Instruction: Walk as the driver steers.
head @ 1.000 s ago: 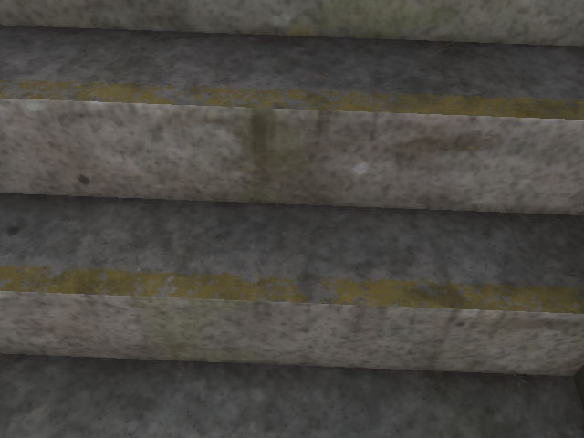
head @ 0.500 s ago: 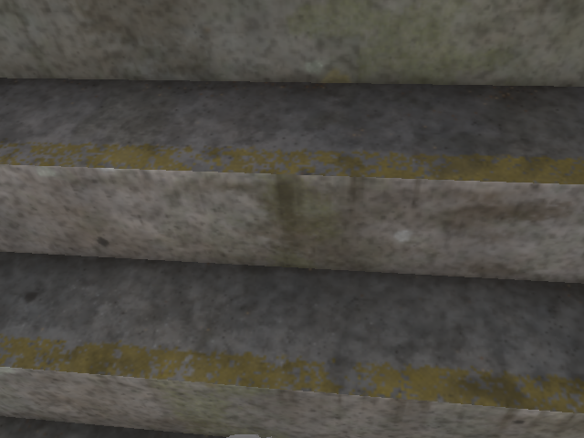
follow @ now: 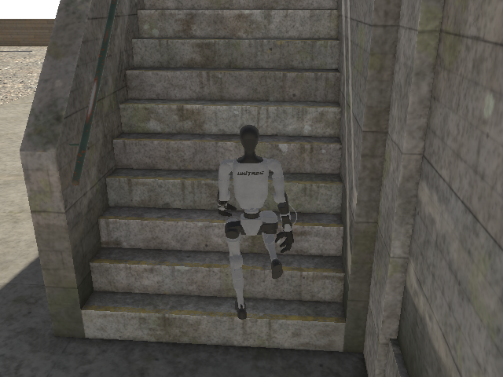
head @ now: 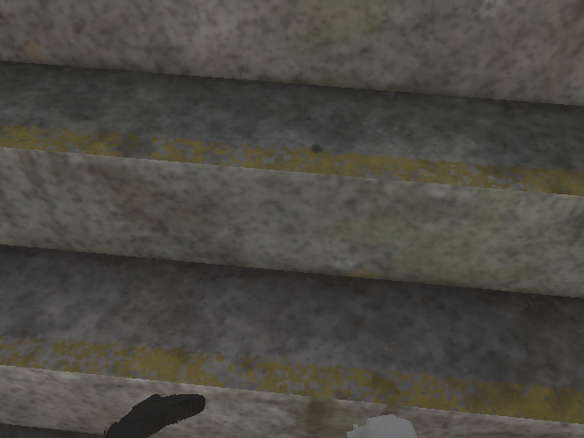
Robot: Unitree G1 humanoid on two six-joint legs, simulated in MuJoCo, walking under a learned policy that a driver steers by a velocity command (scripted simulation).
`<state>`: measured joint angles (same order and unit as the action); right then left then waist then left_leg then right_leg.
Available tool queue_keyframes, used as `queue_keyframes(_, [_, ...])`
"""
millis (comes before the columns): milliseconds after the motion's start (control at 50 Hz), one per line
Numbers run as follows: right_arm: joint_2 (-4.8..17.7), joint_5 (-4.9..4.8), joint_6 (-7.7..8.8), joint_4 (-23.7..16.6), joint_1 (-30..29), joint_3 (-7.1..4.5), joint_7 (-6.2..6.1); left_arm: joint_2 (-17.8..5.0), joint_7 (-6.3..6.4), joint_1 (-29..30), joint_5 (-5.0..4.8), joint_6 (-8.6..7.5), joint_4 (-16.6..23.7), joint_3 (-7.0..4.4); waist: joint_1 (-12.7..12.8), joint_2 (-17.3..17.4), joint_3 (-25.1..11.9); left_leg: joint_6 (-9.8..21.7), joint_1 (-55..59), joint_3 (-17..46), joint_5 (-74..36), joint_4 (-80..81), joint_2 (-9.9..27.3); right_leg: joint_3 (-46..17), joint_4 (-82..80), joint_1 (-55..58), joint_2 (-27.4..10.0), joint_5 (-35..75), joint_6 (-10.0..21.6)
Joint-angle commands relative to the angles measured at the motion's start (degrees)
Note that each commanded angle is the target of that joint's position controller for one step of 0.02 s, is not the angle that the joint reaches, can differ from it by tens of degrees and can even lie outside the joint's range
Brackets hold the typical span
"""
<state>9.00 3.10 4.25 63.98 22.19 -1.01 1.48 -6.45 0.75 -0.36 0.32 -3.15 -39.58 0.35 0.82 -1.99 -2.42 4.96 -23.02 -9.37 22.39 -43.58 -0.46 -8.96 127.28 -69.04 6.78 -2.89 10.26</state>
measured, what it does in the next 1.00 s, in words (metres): climbs: right foot 0.23 m higher, then left foot 0.23 m higher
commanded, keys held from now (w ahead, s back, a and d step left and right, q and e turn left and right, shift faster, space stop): w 1.00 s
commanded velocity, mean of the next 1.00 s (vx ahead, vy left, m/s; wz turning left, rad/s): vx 0.50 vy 0.00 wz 0.00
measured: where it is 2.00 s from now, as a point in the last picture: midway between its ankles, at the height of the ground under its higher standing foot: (160, 158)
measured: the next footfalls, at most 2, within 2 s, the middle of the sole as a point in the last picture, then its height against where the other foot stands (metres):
right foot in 0.30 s outside the picture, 0.23 m higher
left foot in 0.90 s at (143, 329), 0.23 m higher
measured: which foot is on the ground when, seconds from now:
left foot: down 0.00-0.32, up 0.34-0.88, down 0.90-1.00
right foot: up 0.00-0.28, down 0.30-0.94, up 0.96-1.00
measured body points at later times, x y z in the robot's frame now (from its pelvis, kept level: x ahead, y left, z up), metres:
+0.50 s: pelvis +0.19 -0.02 +0.20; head +0.17 +0.01 +0.65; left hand +0.24 +0.22 +0.03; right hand +0.29 -0.26 +0.09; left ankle +0.17 +0.12 -0.26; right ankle +0.26 -0.11 -0.48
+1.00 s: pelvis +0.38 +0.16 +0.32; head +0.39 +0.18 +0.77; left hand +0.36 +0.39 +0.15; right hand +0.60 -0.03 +0.25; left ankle +0.48 +0.26 -0.25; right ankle +0.26 -0.09 -0.32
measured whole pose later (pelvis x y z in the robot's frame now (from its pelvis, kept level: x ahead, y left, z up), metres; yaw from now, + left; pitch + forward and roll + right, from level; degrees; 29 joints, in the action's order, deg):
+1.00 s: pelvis +0.38 +0.16 +0.32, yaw +1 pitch +9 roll +0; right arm 8.6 2.4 -0.5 40.8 -0.1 4.0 4.0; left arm -12.8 -10.1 -20.9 2.8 -5.3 -63.7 -3.7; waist -1.3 -3.1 -8.1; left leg 2.8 -63.7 -5.3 31.8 -86.6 4.3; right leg -14.2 61.7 -27.9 -5.1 10.6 9.5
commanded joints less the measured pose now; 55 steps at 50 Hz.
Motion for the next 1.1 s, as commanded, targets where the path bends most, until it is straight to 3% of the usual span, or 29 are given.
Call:
queue_keyframes(20, [0.9,-1.87,4.00,0.8,4.9,0.66,0.34,7.6,2.87,-0.7,-0.06,0.05,1.3,2.78,0.3,2.5,8.5,2.6,8.3,15.9,-12.6,26.8,15.3,1.0,23.0,-20.3,0.2,-9.6,0.3])
queue_keyframes(80, [0.7,-2.31,4.42,0.6,5.6,1.44,-0.96,4.1,2.26,8.3,0.08,-0.03,5.4,3.00,-0.6,-1.6,8.5,-0.5,5.3,8.8,-13.8,32.7,11.7,7.6,3.4,-13.8,-2.0,-6.0,-1.2])
queue_keyframes(100, [3.1,8.66,-0.31,0.6,9.8,2.77,3.37,-6.9,-3.36,11.7,-3.86,3.80,8.5,2.19,-1.8,7.3,-7.5,6.6,7.6,11.7,-15.6,29.1,9.1,5.2,-4.1,-17.4,-1.8,6.2,6.1])
queue_keyframes(140, [4.2,9.21,-2.59,2.1,16.5,3.44,5.20,-2.4,-5.72,8.6,1.05,8.86,6.4,3.45,-1.7,10.4,-5.0,13.3,18.9,15.2,-25.5,32.3,14.0,7.4,-1.4,-31.4,-4.4,4.2,5.7])
queue_keyframes(180, [4.1,-3.16,0.11,1.2,16.5,-0.31,-2.25,7.6,-1.86,15.0,2.65,5.55,5.2,5.25,-5.4,5.3,-1.3,6.9,23.8,8.2,-29.7,42.2,14.5,24.6,-5.6,-15.8,-7.0,-14.4,-0.3])
queue_keyframes(200, [1.3,5.95,-1.96,8.3,18.1,4.85,6.34,-0.4,-5.28,21.7,0.46,10.78,12.4,6.19,3.2,10.7,-7.1,15.6,6.0,9.3,-68.7,39.6,16.0,17.1,-27.2,-7.7,-6.0,-20.7,9.0])
queue_keyframes(220, [3.8,-6.60,1.17,-1.8,9.2,0.58,-3.22,5.3,-1.94,12.7,-0.78,5.16,4.1,6.45,-1.1,3.6,-5.0,7.9,7.8,-0.6,-70.4,42.9,12.2,28.9,-42.1,24.0,-4.8,-18.7,1.1])
queue_keyframes(240, [7.1,-8.69,2.65,-0.5,11.3,1.10,-6.01,5.9,-0.42,3.6,-2.02,3.92,-1.6,6.24,1.2,9.3,-13.0,8.9,9.9,0.6,-103.7,33.2,13.1,27.4,-40.9,35.0,-0.7,-23.6,0.1])
queue_keyframes(260, [13.8,-8.00,4.22,-0.2,10.4,-0.53,-6.10,3.0,0.48,-7.5,-3.12,4.02,-4.2,4.81,7.7,16.4,-18.3,10.8,18.6,-0.2,-121.6,20.8,16.4,25.8,-46.7,39.2,0.5,-27.4,-0.2])
queue_keyframes(280, [14.7,3.94,2.28,9.0,26.4,1.83,7.94,-3.8,-4.85,5.5,0.95,11.86,5.7,5.64,8.5,26.6,-19.1,23.6,12.1,14.7,-169.8,20.6,24.6,18.1,-61.1,41.0,4.7,-31.1,1.1])
queue_keyframes(300, [13.2,6.63,1.16,7.0,28.2,2.19,12.89,-8.8,-5.79,4.7,-2.25,12.69,1.7,2.43,3.8,14.8,-25.6,19.6,-1.8,18.1,-163.3,11.0,21.9,11.2,-64.9,58.9,1.5,-18.0,5.2])
queue_keyframes(320, [16.2,-7.44,6.04,-2.4,11.9,-3.01,3.34,-10.1,-2.31,-18.1,1.39,7.40,-9.5,0.19,7.1,8.4,-33.9,9.8,14.5,4.3,-106.2,-3.4,10.3,4.1,-67.0,59.3,-1.7,-35.3,3.5])
queue_keyframes(420, [-7.5,0.31,0.73,-21.3,-11.2,1.90,-1.27,-3.1,1.76,-3.7,3.42,3.28,-22.9,-1.01,-5.4,-0.7,4.5,6.1,-37.0,20.9,-17.8,-77.0,-4.1,-19.1,-98.8,29.2,-17.8,-51.7,0.3])
queue_keyframes(580, [10.0,-1.83,-3.77,-11.8,1.3,-1.69,4.66,-13.5,-6.05,15.2,3.06,0.21,-6.3,-2.37,-11.9,0.7,-5.4,5.6,-13.3,12.2,-19.4,-63.6,-0.5,5.2,-115.6,15.3,-16.7,-16.5,7.0])
queue_keyframes(600, [1.9,-3.34,-2.25,-16.1,-2.6,-0.31,-1.98,-12.2,-0.51,-9.7,-0.76,-4.12,-21.0,-3.54,-7.6,-2.2,-1.0,2.2,-31.6,8.0,-16.4,-75.4,-1.3,-2.9,-110.9,36.7,-22.6,-26.3,9.1])
queue_keyframes(660, [2.7,-0.44,-3.58,-18.4,-20.7,2.75,1.69,-6.1,-4.61,-30.1,6.46,-1.72,-23.0,0.27,6.8,-0.2,-0.2,9.4,-74.9,23.2,-8.2,-78.3,-0.2,-12.3,-109.7,76.1,-26.4,-18.4,8.8])
queue_keyframes(680, [-3.9,-1.47,-0.86,-23.6,-23.9,2.47,-1.41,-11.5,0.76,-31.7,-0.33,-4.51,-24.9,-4.15,2.6,-1.2,3.9,3.9,-66.2,12.9,-7.9,-78.3,3.1,-7.1,-115.4,72.9,-28.2,-30.9,4.0])
queue_keyframes(760, [2.1,-0.99,-2.98,-26.7,-31.9,4.62,0.33,-0.6,-1.35,-29.1,5.26,-4.11,-25.3,0.70,6.2,-3.2,-3.9,8.4,-78.1,18.9,10.8,-86.8,5.7,-4.3,-114.8,76.0,-26.3,-18.9,3.0])
queue_keyframes(800, [-2.4,-2.95,-0.58,-34.7,-34.7,3.01,-3.05,-9.3,1.96,-25.3,0.99,-7.56,-23.7,-3.52,1.2,-5.5,8.6,1.9,-72.9,14.6,10.1,-84.3,10.1,-0.9,-124.6,67.9,-31.4,-29.4,1.6])
queue_keyframes(820, [2.4,-0.76,-3.89,-35.3,-40.6,5.33,-0.11,-4.3,-2.01,-29.5,7.82,-4.05,-26.8,-0.41,3.8,3.8,-10.0,9.5,-68.9,16.8,7.9,-63.2,9.4,1.6,-117.1,69.4,-26.4,-14.6,-2.3])
queue_keyframes(840, [-5.7,-2.49,-2.54,-40.1,-38.9,4.81,-1.63,-9.3,0.86,-25.5,0.77,-5.72,-23.7,-4.33,1.6,-6.5,7.6,4.8,-59.6,7.6,4.7,-65.3,11.4,6.4,-131.4,58.7,-27.9,-21.9,-0.5])
queue_keyframes(860, [3.8,-0.26,-7.50,-40.0,-45.2,6.14,1.13,-13.2,-5.71,-17.2,6.05,-3.41,-22.5,-3.79,-1.9,2.4,-7.9,9.8,-32.7,9.2,16.6,-38.4,7.8,9.3,-131.0,38.1,-22.0,-16.1,-0.9])
queue_keyframes(880, [-4.5,-4.01,-5.67,-38.2,-25.4,5.48,-1.56,-14.4,-1.30,-17.1,-3.24,-5.14,-19.5,-5.61,-2.6,-15.5,2.2,6.4,-15.9,-0.3,12.2,-36.7,7.1,14.0,-140.9,38.1,-23.4,-3.2,5.1])
queue_keyframes(900, [5.4,-3.98,-6.41,-35.4,-30.1,5.01,2.68,-17.3,-9.36,-15.0,2.32,-5.82,-21.8,-2.83,-11.6,-8.4,-12.2,4.5,-5.4,1.9,10.8,-45.6,-5.0,9.2,-125.5,33.2,-27.3,49.6,4.1])
queue_keyframes(920, [4.5,-2.50,-4.61,-24.9,5.8,-0.07,-2.06,-18.7,-4.52,-18.3,-3.91,-7.09,-19.1,-6.69,-15.0,-9.6,-20.3,6.8,3.7,6.5,9.1,-32.5,-2.6,19.3,-104.5,54.9,-21.5,71.5,3.2])
queue_keyframes(940, [16.3,-1.63,-6.31,-22.5,6.4,1.42,0.21,-15.4,-13.59,-11.2,5.53,-6.31,-17.2,-2.85,-22.2,10.4,-31.0,16.7,20.2,40.6,-5.5,-8.1,6.4,4.4,-83.1,25.3,-19.0,59.3,0.8])
queue_keyframes(980, [26.2,1.88,-6.67,-11.8,19.5,-3.02,3.51,-10.8,-13.42,-21.9,2.08,-2.18,-20.5,-5.85,-16.1,19.3,-21.3,4.6,15.1,69.7,13.5,21.4,16.5,-19.1,-32.4,10.9,1.0,25.3,3.8])
queue_keyframes(1020, [7.2,-5.90,-3.81,-10.6,-11.2,-2.18,-0.47,-0.7,-4.29,-14.6,5.04,-4.32,-9.8,-3.77,1.1,16.3,-15.8,-3.1,5.4,49.1,34.0,11.0,14.5,-6.0,-10.2,11.9,0.0,15.4,-0.7])
queue_keyframes(1100, [-3.7,-1.91,0.66,-2.6,-13.9,1.00,-1.79,4.3,-0.57,-13.1,2.71,-1.49,-6.5,-0.29,7.0,7.1,1.2,-3.8,-13.1,23.4,14.9,8.0,10.8,-1.7,-2.6,4.9,-1.2,17.0,-1.9])
Keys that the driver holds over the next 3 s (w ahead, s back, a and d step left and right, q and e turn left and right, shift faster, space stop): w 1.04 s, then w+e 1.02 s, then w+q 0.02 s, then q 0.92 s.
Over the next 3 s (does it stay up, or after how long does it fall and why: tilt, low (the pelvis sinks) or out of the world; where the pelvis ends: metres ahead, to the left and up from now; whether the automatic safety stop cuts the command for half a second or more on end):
stays up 0.85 0.23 0.88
